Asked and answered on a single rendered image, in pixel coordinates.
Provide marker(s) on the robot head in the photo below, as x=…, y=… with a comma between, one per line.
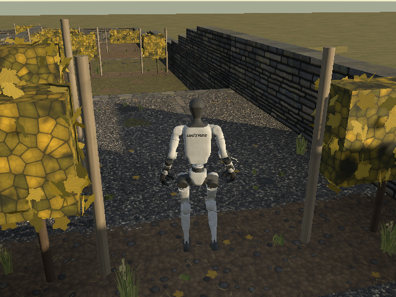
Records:
x=196, y=106

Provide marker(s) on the right robot hand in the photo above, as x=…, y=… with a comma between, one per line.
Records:
x=226, y=173

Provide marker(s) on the right robot upper arm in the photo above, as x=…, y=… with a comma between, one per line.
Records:
x=216, y=130

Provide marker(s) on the robot left forearm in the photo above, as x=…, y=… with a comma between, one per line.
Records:
x=167, y=165

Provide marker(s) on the robot torso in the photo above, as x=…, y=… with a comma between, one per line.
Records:
x=197, y=147

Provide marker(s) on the left robot upper arm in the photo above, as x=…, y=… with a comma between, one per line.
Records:
x=177, y=131

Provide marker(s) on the left robot hand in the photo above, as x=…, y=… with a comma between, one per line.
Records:
x=163, y=177

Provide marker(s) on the robot right forearm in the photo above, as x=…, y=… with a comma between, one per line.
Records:
x=228, y=163

